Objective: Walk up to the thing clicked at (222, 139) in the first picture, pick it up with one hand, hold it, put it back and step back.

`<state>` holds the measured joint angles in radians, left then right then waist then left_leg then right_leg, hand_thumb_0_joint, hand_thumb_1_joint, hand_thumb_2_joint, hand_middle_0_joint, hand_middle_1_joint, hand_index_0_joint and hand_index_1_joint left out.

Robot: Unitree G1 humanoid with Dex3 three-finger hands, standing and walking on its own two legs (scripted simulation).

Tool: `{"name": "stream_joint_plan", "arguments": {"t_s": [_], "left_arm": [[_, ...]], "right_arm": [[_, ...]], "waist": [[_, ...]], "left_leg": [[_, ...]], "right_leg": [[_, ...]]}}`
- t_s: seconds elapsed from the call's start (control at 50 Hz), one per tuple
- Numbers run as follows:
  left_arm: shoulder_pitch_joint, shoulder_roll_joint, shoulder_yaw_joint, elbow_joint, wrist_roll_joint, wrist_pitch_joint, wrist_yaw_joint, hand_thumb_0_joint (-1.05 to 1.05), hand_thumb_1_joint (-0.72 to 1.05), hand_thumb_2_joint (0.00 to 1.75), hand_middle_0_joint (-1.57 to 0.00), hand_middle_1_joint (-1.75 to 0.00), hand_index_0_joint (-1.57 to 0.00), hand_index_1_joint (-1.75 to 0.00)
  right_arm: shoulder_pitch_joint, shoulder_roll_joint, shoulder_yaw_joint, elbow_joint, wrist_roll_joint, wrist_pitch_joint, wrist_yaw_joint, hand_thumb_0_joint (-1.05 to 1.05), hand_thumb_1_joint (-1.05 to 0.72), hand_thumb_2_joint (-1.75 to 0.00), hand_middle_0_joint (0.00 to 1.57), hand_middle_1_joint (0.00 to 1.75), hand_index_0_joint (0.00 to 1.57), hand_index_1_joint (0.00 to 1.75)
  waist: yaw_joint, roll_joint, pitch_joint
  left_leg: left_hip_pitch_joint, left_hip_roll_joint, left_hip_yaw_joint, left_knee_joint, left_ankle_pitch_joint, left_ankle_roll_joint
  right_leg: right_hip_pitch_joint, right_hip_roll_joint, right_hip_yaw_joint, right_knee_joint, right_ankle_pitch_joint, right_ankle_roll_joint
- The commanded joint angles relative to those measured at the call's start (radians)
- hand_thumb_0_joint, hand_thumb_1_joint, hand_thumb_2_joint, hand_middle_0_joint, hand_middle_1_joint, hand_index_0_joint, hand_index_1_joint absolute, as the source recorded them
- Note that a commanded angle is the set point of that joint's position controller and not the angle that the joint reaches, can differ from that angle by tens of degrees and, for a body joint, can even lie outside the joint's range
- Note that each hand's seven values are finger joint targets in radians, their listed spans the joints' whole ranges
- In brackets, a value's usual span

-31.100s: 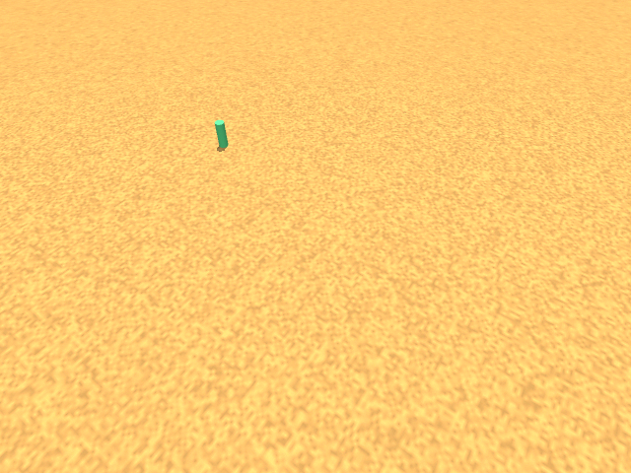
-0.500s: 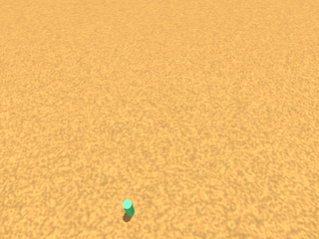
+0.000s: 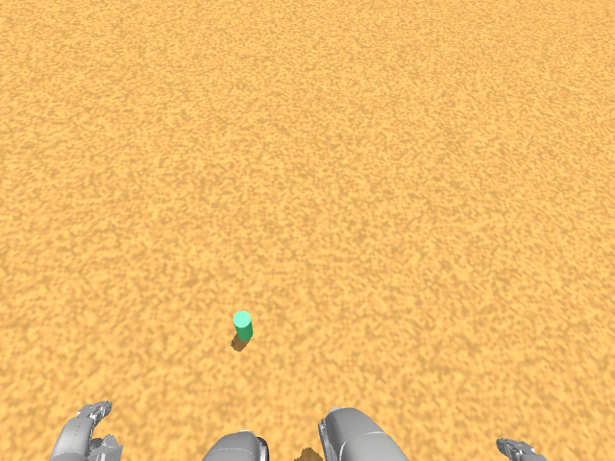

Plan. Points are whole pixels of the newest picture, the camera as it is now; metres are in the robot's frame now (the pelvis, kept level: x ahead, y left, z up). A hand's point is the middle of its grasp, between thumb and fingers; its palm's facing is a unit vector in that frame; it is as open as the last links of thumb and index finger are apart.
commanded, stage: step back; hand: left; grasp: from the side
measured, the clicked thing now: (243, 326) +0.47 +0.13 -0.69
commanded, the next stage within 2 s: none
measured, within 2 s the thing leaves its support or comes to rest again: neither
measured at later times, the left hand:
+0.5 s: hand out of the picture +0.01 +0.25 -0.14, palm faces -0.01 -0.92 -0.40, open 7.4 cm
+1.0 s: hand out of the picture -0.19 +0.24 -0.16, palm faces -0.06 -0.92 -0.39, open 7.4 cm
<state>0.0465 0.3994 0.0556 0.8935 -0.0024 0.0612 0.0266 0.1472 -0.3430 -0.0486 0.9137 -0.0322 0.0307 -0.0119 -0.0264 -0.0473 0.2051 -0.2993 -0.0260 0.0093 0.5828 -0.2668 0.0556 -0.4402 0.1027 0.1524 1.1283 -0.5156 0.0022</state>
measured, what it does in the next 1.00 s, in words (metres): walks backwards: right foot, then left foot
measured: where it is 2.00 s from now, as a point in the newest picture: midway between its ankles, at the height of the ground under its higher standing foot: outside the picture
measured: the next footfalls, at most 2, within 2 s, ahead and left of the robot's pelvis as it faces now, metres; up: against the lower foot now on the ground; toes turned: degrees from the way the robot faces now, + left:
right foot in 0.22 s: -0.03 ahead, -0.13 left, +0.00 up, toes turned +0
left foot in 0.56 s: -0.11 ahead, +0.11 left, +0.00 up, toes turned -1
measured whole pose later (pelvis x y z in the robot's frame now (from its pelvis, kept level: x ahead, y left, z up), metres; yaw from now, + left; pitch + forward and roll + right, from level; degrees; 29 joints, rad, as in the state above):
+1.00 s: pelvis -0.28 -0.03 -0.02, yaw -3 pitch -3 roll -2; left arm 0.20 0.37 0.08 0.85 0.03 0.04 -0.01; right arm 0.10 -0.41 -0.05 0.82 -0.02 0.06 -0.01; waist 0.00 0.05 0.17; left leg -0.50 0.03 -0.08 0.80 -0.37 -0.01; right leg -0.25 0.03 0.03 0.68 -0.39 0.00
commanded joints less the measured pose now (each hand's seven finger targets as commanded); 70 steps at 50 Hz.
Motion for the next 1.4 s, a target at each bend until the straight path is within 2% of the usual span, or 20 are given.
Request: {"name": "stream_joint_plan", "arguments": {"t_s": [0.0,0.1,0.18,0.24,0.3,0.44,0.52,0.56,0.58,0.66,0.86,0.9,0.92,0.94,0.96,1.04,1.16,1.22,1.28,1.38], "left_arm": [[0.040,0.169,0.058,-0.082,0.011,-0.020,0.009,0.00,0.90,0.90,-0.20,-0.30,-0.20,-0.30],[0.102,0.154,0.066,-0.076,0.018,-0.028,-0.006,0.00,0.90,0.90,-0.20,-0.30,-0.20,-0.30],[0.245,0.148,0.075,-0.030,0.031,-0.042,-0.013,0.00,0.90,0.90,-0.20,-0.30,-0.20,-0.30],[0.100,0.327,0.110,-0.124,0.044,-0.053,-0.013,0.00,0.90,0.90,-0.20,-0.30,-0.20,-0.30],[-0.008,0.212,0.086,-0.154,0.029,-0.056,-0.001,0.00,0.90,0.90,-0.20,-0.30,-0.20,-0.30],[0.124,0.198,0.082,-0.182,0.038,-0.044,0.011,0.00,0.90,0.90,-0.20,-0.30,-0.20,-0.30],[0.089,0.197,0.068,-0.209,0.017,-0.020,-0.005,0.00,0.90,0.90,-0.20,-0.30,-0.20,-0.30],[0.057,0.167,0.066,-0.225,0.006,-0.022,0.000,0.00,0.90,0.90,-0.20,-0.30,-0.20,-0.30],[-0.008,0.189,0.083,-0.218,0.025,-0.019,0.012,0.00,0.90,0.90,-0.20,-0.30,-0.20,-0.30],[0.141,0.177,0.084,-0.155,0.005,-0.018,0.007,0.00,0.90,0.90,-0.20,-0.30,-0.20,-0.30],[0.205,0.151,0.083,-0.123,0.018,-0.037,-0.017,0.00,0.90,0.90,-0.20,-0.30,-0.20,-0.30],[0.295,0.164,0.088,-0.076,0.031,-0.043,-0.017,0.00,0.90,0.90,-0.20,-0.30,-0.20,-0.30],[0.283,0.219,0.102,-0.087,0.047,-0.049,-0.018,0.00,0.90,0.90,-0.20,-0.30,-0.20,-0.30],[0.215,0.331,0.128,-0.117,0.038,-0.043,-0.022,0.00,0.90,0.90,-0.20,-0.30,-0.20,-0.30],[0.150,0.362,0.129,-0.158,0.047,-0.047,-0.018,0.00,0.90,0.90,-0.20,-0.30,-0.20,-0.30],[-0.001,0.238,0.100,-0.191,0.045,-0.052,-0.002,0.00,0.90,0.90,-0.20,-0.30,-0.20,-0.30],[0.107,0.229,0.088,-0.187,0.041,-0.038,0.010,0.00,0.90,0.90,-0.20,-0.30,-0.20,-0.30],[0.097,0.202,0.066,-0.201,0.024,-0.016,0.002,0.00,0.90,0.90,-0.20,-0.30,-0.20,-0.30],[0.012,0.201,0.082,-0.210,0.023,-0.012,0.018,0.00,0.90,0.90,-0.20,-0.30,-0.20,-0.30],[0.156,0.182,0.081,-0.132,0.011,-0.011,0.006,0.00,0.90,0.90,-0.20,-0.30,-0.20,-0.30]], "right_arm": [[0.052,-0.270,-0.075,-0.091,0.008,-0.027,-0.031,0.00,-0.90,-0.90,0.20,0.30,0.20,0.30],[0.009,-0.296,-0.075,-0.122,0.008,-0.021,-0.027,0.00,-0.90,-0.90,0.20,0.30,0.20,0.30],[-0.060,-0.280,-0.063,-0.129,0.024,-0.008,-0.014,0.00,-0.90,-0.90,0.20,0.30,0.20,0.30],[-0.082,-0.243,-0.061,-0.126,0.025,0.003,-0.023,0.00,-0.90,-0.90,0.20,0.30,0.20,0.30],[0.042,-0.231,-0.049,-0.075,0.044,-0.002,-0.019,0.00,-0.90,-0.90,0.20,0.30,0.20,0.30],[0.020,-0.212,-0.036,-0.125,0.026,-0.017,-0.021,0.00,-0.90,-0.90,0.20,0.30,0.20,0.30],[0.111,-0.225,-0.058,-0.085,0.006,-0.032,-0.015,0.00,-0.90,-0.90,0.20,0.30,0.20,0.30],[0.032,-0.405,-0.091,-0.121,0.001,-0.030,0.000,0.00,-0.90,-0.90,0.20,0.30,0.20,0.30],[0.048,-0.409,-0.098,-0.121,-0.008,-0.033,-0.003,0.00,-0.90,-0.90,0.20,0.30,0.20,0.30],[-0.048,-0.291,-0.060,-0.139,0.002,-0.040,-0.024,0.00,-0.90,-0.90,0.20,0.30,0.20,0.30],[-0.005,-0.318,-0.073,-0.176,0.003,-0.013,-0.014,0.00,-0.90,-0.90,0.20,0.30,0.20,0.30],[-0.045,-0.304,-0.072,-0.179,0.020,0.000,-0.012,0.00,-0.90,-0.90,0.20,0.30,0.20,0.30],[-0.041,-0.260,-0.059,-0.190,0.025,0.003,-0.010,0.00,-0.90,-0.90,0.20,0.30,0.20,0.30],[-0.083,-0.214,-0.053,-0.208,0.032,0.000,-0.021,0.00,-0.90,-0.90,0.20,0.30,0.20,0.30],[-0.082,-0.249,-0.065,-0.195,0.026,0.005,-0.029,0.00,-0.90,-0.90,0.20,0.30,0.20,0.30],[0.043,-0.243,-0.056,-0.135,0.036,-0.006,-0.024,0.00,-0.90,-0.90,0.20,0.30,0.20,0.30],[0.042,-0.210,-0.045,-0.143,0.016,-0.015,-0.018,0.00,-0.90,-0.90,0.20,0.30,0.20,0.30],[0.125,-0.227,-0.062,-0.094,0.004,-0.025,-0.016,0.00,-0.90,-0.90,0.20,0.30,0.20,0.30],[0.042,-0.423,-0.102,-0.131,-0.006,-0.029,-0.007,0.00,-0.90,-0.90,0.20,0.30,0.20,0.30],[-0.048,-0.274,-0.060,-0.138,-0.006,-0.030,-0.024,0.00,-0.90,-0.90,0.20,0.30,0.20,0.30]], "waist": [[-0.020,0.159,-0.261],[-0.004,0.186,-0.284],[0.064,0.139,-0.298],[0.067,-0.212,-0.145],[-0.015,-0.076,-0.166],[0.076,-0.132,-0.249],[0.017,-0.071,-0.270],[0.001,0.311,-0.238],[-0.051,0.264,-0.207],[0.059,0.183,-0.208],[0.014,0.259,-0.305],[0.060,0.231,-0.323],[0.053,0.077,-0.277],[0.081,-0.203,-0.212],[0.084,-0.218,-0.160],[-0.004,-0.105,-0.147],[0.062,-0.161,-0.221],[0.029,-0.074,-0.261],[-0.024,0.263,-0.213],[0.063,0.163,-0.212]], "left_leg": [[0.327,0.288,-0.266,-0.083,0.670,0.194],[0.219,0.306,-0.272,-0.086,0.461,0.191],[0.013,0.228,-0.197,-0.022,0.233,0.073],[-0.140,-0.069,-0.137,0.532,-0.368,-0.058],[-0.172,-0.112,-0.183,0.615,-0.219,-0.058],[-0.154,-0.013,-0.084,0.209,-0.260,-0.067],[0.096,0.014,-0.041,-0.187,0.118,-0.040],[0.068,0.374,-0.484,-0.244,0.378,0.172],[-0.024,0.426,-0.573,-0.258,0.383,0.248],[0.115,0.295,-0.276,-0.140,0.521,0.174],[0.142,0.249,-0.220,-0.072,0.350,0.147],[0.018,0.217,-0.202,-0.010,0.229,0.074],[-0.166,0.122,-0.169,0.099,0.053,0.011],[-0.244,-0.070,-0.078,0.328,-0.271,-0.047],[-0.182,-0.048,-0.154,0.529,-0.348,-0.067],[-0.142,-0.086,-0.151,0.642,-0.202,-0.061],[-0.117,-0.007,-0.048,0.180,-0.253,-0.064],[0.088,0.012,-0.039,-0.193,0.081,-0.039],[-0.070,0.452,-0.623,-0.279,0.317,0.262],[0.067,0.276,-0.250,-0.132,0.458,0.179]], "right_leg": [[-0.068,-0.037,-0.001,-0.086,-0.027,0.025],[0.079,-0.087,-0.080,-0.319,0.018,0.000],[0.317,-0.107,-0.101,-0.659,0.300,-0.056],[0.052,-0.525,0.445,-0.835,0.440,-0.347],[0.159,-0.327,0.102,-0.729,0.652,-0.214],[0.432,-0.349,0.078,-0.597,0.813,-0.221],[0.258,-0.279,0.027,-0.481,0.636,-0.127],[0.030,-0.009,-0.128,-0.217,-0.020,-0.023],[0.036,-0.006,0.015,-0.017,-0.154,-0.018],[-0.072,-0.006,0.040,0.162,-0.001,-0.020],[0.173,-0.069,-0.134,-0.489,0.109,0.001],[0.316,-0.089,-0.132,-0.695,0.267,-0.036],[0.344,-0.205,0.087,-0.726,0.201,-0.077],[0.181,-0.424,0.329,-0.813,0.246,-0.227],[0.002,-0.536,0.439,-0.842,0.286,-0.317],[0.044,-0.328,0.057,-0.700,0.506,-0.201],[0.326,-0.355,0.069,-0.599,0.674,-0.193],[0.234,-0.288,0.020,-0.448,0.580,-0.119],[0.028,-0.032,0.024,0.044,-0.148,-0.016],[-0.030,-0.029,0.009,0.127,-0.002,0.002]]}}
